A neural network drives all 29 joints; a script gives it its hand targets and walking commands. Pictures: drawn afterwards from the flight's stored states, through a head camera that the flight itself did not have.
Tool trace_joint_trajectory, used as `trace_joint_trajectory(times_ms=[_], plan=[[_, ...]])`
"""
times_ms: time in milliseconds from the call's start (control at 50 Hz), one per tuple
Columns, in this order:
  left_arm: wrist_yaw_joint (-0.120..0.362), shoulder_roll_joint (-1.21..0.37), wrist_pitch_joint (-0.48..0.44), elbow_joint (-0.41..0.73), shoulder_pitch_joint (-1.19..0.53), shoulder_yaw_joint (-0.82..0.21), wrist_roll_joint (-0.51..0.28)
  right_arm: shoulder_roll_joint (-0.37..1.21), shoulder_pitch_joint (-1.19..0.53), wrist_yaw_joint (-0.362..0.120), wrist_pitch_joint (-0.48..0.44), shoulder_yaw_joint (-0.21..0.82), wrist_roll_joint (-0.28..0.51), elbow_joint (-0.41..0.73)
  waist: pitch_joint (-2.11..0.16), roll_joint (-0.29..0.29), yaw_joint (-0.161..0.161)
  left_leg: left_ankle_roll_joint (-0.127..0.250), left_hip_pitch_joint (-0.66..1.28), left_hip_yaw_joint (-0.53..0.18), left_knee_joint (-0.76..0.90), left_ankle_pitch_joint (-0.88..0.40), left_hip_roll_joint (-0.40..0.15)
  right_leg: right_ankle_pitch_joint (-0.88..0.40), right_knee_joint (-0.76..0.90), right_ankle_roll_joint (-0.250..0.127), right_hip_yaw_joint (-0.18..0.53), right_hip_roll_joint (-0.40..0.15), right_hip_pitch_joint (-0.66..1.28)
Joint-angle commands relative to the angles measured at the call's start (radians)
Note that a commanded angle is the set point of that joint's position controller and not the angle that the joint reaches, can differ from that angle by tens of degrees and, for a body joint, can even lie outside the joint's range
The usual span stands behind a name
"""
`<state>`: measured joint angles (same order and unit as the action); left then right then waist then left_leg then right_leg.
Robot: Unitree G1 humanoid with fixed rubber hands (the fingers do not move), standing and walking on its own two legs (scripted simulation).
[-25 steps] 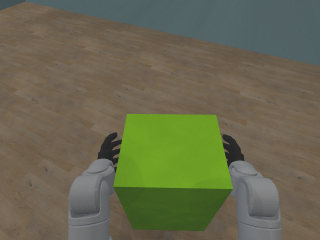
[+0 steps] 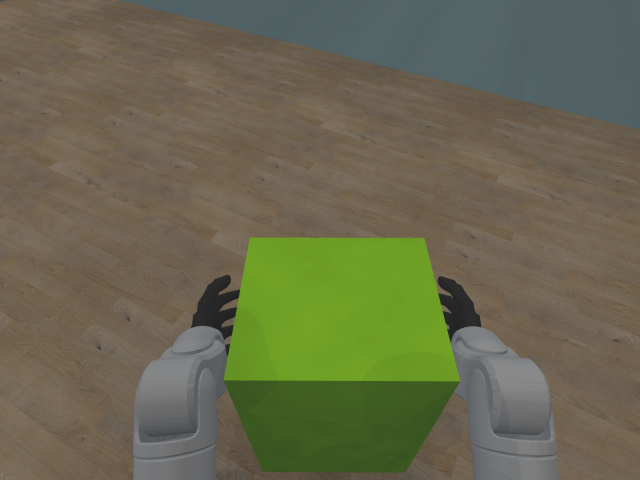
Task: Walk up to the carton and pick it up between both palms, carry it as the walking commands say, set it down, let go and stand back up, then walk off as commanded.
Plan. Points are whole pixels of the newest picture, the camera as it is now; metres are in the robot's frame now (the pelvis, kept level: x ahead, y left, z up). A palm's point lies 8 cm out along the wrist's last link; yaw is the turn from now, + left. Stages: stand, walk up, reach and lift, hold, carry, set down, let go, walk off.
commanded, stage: carry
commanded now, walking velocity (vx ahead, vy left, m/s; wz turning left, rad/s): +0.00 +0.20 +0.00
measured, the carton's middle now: (335, 366) +0.27 +0.01 +0.01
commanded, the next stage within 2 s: none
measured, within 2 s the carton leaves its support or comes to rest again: neither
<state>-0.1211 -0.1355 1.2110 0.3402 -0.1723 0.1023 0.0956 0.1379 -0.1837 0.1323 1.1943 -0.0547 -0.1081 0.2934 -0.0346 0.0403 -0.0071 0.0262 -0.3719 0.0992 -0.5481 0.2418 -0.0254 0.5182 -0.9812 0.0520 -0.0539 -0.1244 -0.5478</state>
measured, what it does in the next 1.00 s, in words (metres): steps to the left: right foot, then left foot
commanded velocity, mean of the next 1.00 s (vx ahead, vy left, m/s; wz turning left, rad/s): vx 0.00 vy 0.20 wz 0.00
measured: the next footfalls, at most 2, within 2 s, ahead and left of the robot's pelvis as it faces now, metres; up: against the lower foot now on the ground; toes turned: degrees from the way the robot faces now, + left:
right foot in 0.20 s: +0.01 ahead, -0.05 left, +0.00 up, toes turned -9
left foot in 0.52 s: -0.01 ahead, +0.28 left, +0.00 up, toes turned +6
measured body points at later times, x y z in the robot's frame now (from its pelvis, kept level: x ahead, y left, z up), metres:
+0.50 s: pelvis -0.06 +0.12 +0.00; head -0.04 +0.12 +0.45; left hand +0.23 +0.26 +0.09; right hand +0.23 -0.03 +0.08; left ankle -0.05 +0.28 -0.72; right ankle -0.03 -0.04 -0.73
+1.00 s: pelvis -0.12 +0.24 +0.01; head -0.11 +0.22 +0.46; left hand +0.17 +0.38 +0.09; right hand +0.16 +0.09 +0.07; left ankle -0.11 +0.38 -0.68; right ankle -0.11 +0.13 -0.73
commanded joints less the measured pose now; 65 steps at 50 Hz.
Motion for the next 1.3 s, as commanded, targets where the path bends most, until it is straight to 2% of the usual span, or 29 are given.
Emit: trace_joint_trajectory(times_ms=[0,120,160,180,200,220,260,280,320,400,480,520,540,560,620,740,800,820,840,860,900,960,1060,1120,1140,1160,1180,1220,1280], plan=[[0.27,-1.012,-0.024,0.105,-0.539,-0.776,-0.447,0.994,-0.452,-0.275,-0.031,0.649,0.402,0.148,-0.337,-0.21,0.009,0.149,0.265,-0.127,0.117,-0.455,-0.2,-0.034,-0.151,-0.017,-0.007,0.048,-0.052],[0.268,-0.959,-0.003,0.057,-0.46,-0.739,-0.435,0.935,-0.385,-0.258,-0.011,0.647,0.365,0.11,-0.379,-0.203,0.008,0.192,0.253,-0.212,0.13,-0.344,-0.229,-0.001,0.229,-0.049,-0.051,0.087,0.116],[0.278,-0.954,0.001,0.007,-0.421,-0.712,-0.421,0.925,-0.389,-0.255,-0.006,0.661,0.36,0.082,-0.371,-0.14,-0.012,0.141,0.21,-0.178,0.079,-0.267,-0.185,-0.234,0.567,-0.039,-0.082,0.07,0.279],[0.285,-0.957,0.002,-0.012,-0.412,-0.701,-0.419,0.924,-0.406,-0.255,-0.008,0.668,0.364,0.074,-0.354,-0.058,-0.017,0.077,0.089,-0.168,0.031,-0.185,-0.146,-0.318,0.661,-0.04,0.025,-0.032,0.415],[0.289,-0.949,-0.004,-0.045,-0.379,-0.685,-0.405,0.924,-0.432,-0.256,-0.006,0.683,0.361,0.095,-0.32,0.192,-0.021,-0.014,-0.159,-0.099,-0.125,0.042,-0.044,-0.491,0.684,-0.143,0.376,-0.323,0.536],[0.292,-0.965,-0.009,-0.066,-0.361,-0.669,-0.399,0.936,-0.476,-0.263,0.0,0.694,0.371,0.116,-0.244,0.286,-0.025,-0.039,-0.218,-0.084,-0.326,0.263,-0.01,-0.657,0.708,-0.265,0.417,-0.436,0.424],[0.288,-0.992,-0.014,-0.012,-0.437,-0.685,-0.413,0.979,-0.551,-0.268,-0.008,0.722,0.417,0.142,-0.207,0.066,-0.022,-0.069,-0.208,-0.164,-0.477,0.173,-0.028,-0.561,0.703,-0.246,0.277,-0.332,0.373],[0.285,-0.987,-0.018,0.001,-0.436,-0.677,-0.403,0.992,-0.549,-0.269,-0.009,0.726,0.427,0.143,-0.197,0.058,-0.02,-0.085,-0.222,-0.163,-0.466,0.126,-0.028,-0.522,0.697,-0.211,0.213,-0.288,0.378],[0.282,-0.984,-0.023,0.018,-0.438,-0.673,-0.399,0.991,-0.535,-0.268,-0.009,0.725,0.429,0.145,-0.215,0.107,-0.015,-0.112,-0.21,-0.117,-0.374,0.106,-0.01,-0.614,0.644,-0.163,0.109,-0.215,0.423],[0.271,-0.938,-0.016,0.035,-0.4,-0.665,-0.383,0.961,-0.468,-0.257,0.002,0.717,0.421,0.132,-0.277,0.172,-0.013,-0.113,-0.103,-0.031,-0.199,0.156,0.019,-0.787,0.567,-0.16,0.071,-0.207,0.441],[0.263,-0.928,-0.011,0.024,-0.365,-0.669,-0.364,0.946,-0.419,-0.264,0.008,0.704,0.411,0.101,-0.324,0.21,0.001,-0.073,0.089,0.053,0.145,0.011,0.047,-0.714,0.448,-0.086,0.01,-0.177,0.394],[0.26,-0.923,-0.011,0.026,-0.352,-0.674,-0.352,0.95,-0.422,-0.273,0.005,0.7,0.415,0.099,-0.361,-0.015,0.01,-0.032,0.321,-0.095,0.216,-0.231,-0.108,-0.37,0.281,0.007,-0.037,-0.106,0.174],[0.265,-0.93,-0.007,0.08,-0.433,-0.699,-0.383,0.951,-0.404,-0.278,-0.011,0.676,0.409,0.078,-0.335,-0.365,0.022,0.087,0.353,-0.303,0.183,-0.53,-0.286,0.043,0.182,0.043,-0.13,0.02,-0.043],[0.266,-0.958,-0.008,0.07,-0.444,-0.718,-0.386,0.971,-0.408,-0.277,-0.014,0.665,0.407,0.088,-0.339,-0.351,0.027,0.155,0.33,-0.303,0.145,-0.615,-0.289,0.146,-0.009,0.011,-0.059,0.033,-0.047],[0.274,-1.008,-0.026,0.108,-0.524,-0.77,-0.439,1.001,-0.445,-0.274,-0.032,0.661,0.404,0.15,-0.345,-0.22,0.014,0.158,0.271,-0.166,0.117,-0.509,-0.221,0.015,-0.17,-0.016,0.008,0.042,-0.06],[0.268,-0.964,-0.01,0.084,-0.466,-0.747,-0.441,0.942,-0.385,-0.257,-0.018,0.643,0.371,0.129,-0.38,-0.206,0.01,0.195,0.253,-0.208,0.139,-0.339,-0.228,0.02,0.142,-0.044,-0.045,0.08,0.077],[0.28,-0.951,-0.001,0.015,-0.413,-0.711,-0.421,0.926,-0.383,-0.253,-0.009,0.663,0.362,0.089,-0.371,-0.136,-0.011,0.134,0.193,-0.179,0.085,-0.242,-0.178,-0.238,0.577,-0.04,-0.074,0.065,0.296],[0.286,-0.953,0.0,-0.003,-0.405,-0.699,-0.42,0.926,-0.402,-0.254,-0.011,0.671,0.366,0.081,-0.349,-0.041,-0.017,0.071,0.063,-0.166,0.027,-0.155,-0.138,-0.306,0.666,-0.043,0.053,-0.05,0.429],[0.291,-0.948,-0.009,-0.05,-0.359,-0.68,-0.399,0.921,-0.439,-0.255,-0.008,0.692,0.363,0.112,-0.285,0.23,-0.021,-0.015,-0.186,-0.076,-0.132,0.077,-0.02,-0.484,0.704,-0.165,0.392,-0.335,0.508],[0.293,-0.965,-0.012,-0.048,-0.371,-0.67,-0.403,0.941,-0.483,-0.262,-0.003,0.7,0.378,0.13,-0.234,0.268,-0.022,-0.037,-0.223,-0.099,-0.336,0.245,-0.012,-0.628,0.716,-0.266,0.417,-0.425,0.42],[0.289,-0.989,-0.016,-0.004,-0.422,-0.68,-0.409,0.983,-0.54,-0.267,-0.009,0.721,0.419,0.149,-0.207,0.06,-0.02,-0.068,-0.218,-0.171,-0.472,0.159,-0.026,-0.537,0.708,-0.242,0.274,-0.327,0.385],[0.282,-0.98,-0.024,0.023,-0.428,-0.671,-0.396,0.99,-0.526,-0.268,-0.009,0.723,0.429,0.149,-0.218,0.11,-0.013,-0.111,-0.216,-0.116,-0.365,0.105,-0.007,-0.624,0.639,-0.164,0.108,-0.213,0.435],[0.27,-0.931,-0.016,0.033,-0.379,-0.661,-0.374,0.956,-0.447,-0.259,0.005,0.71,0.417,0.126,-0.28,0.197,-0.013,-0.107,-0.078,-0.014,-0.133,0.135,0.03,-0.787,0.554,-0.156,0.067,-0.206,0.436],[0.264,-0.93,-0.014,0.025,-0.361,-0.667,-0.362,0.949,-0.417,-0.266,0.007,0.701,0.411,0.101,-0.328,0.196,0.002,-0.07,0.107,0.054,0.158,-0.008,0.049,-0.698,0.435,-0.078,0.007,-0.17,0.383],[0.263,-0.93,-0.014,0.028,-0.359,-0.672,-0.358,0.948,-0.426,-0.269,0.005,0.702,0.413,0.105,-0.358,0.109,0.005,-0.058,0.226,0.012,0.228,-0.064,0.001,-0.579,0.355,-0.031,-0.023,-0.137,0.307],[0.262,-0.929,-0.013,0.032,-0.348,-0.674,-0.355,0.956,-0.417,-0.275,0.001,0.697,0.414,0.098,-0.362,-0.067,0.012,-0.009,0.331,-0.136,0.221,-0.287,-0.135,-0.312,0.277,0.02,-0.049,-0.081,0.131],[0.268,-0.931,-0.009,0.081,-0.432,-0.695,-0.384,0.957,-0.404,-0.277,-0.013,0.674,0.407,0.079,-0.343,-0.36,0.024,0.108,0.349,-0.302,0.173,-0.546,-0.286,0.088,0.162,0.038,-0.12,0.018,-0.036],[0.274,-0.977,-0.021,0.086,-0.467,-0.734,-0.405,0.996,-0.42,-0.275,-0.022,0.665,0.409,0.114,-0.345,-0.262,0.024,0.178,0.302,-0.265,0.124,-0.627,-0.275,0.137,-0.124,-0.005,-0.016,0.049,-0.06],[0.274,-1.007,-0.03,0.116,-0.519,-0.769,-0.448,1.0,-0.432,-0.269,-0.037,0.649,0.398,0.157,-0.344,-0.215,0.01,0.157,0.27,-0.138,0.116,-0.475,-0.204,-0.016,-0.126,-0.014,-0.007,0.047,-0.042]])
